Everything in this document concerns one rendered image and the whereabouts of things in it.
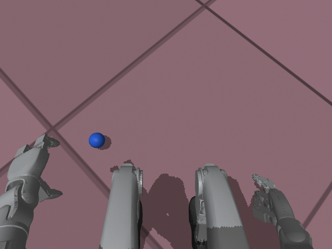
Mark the right robot foot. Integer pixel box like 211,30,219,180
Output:
189,196,207,249

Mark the left robot hand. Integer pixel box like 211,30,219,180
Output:
7,134,63,202

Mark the ball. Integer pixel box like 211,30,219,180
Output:
89,133,105,148

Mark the right robot arm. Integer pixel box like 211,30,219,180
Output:
276,218,314,249

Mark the left robot arm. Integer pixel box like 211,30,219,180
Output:
0,176,40,249

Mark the right robot hand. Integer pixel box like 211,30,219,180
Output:
252,174,295,226

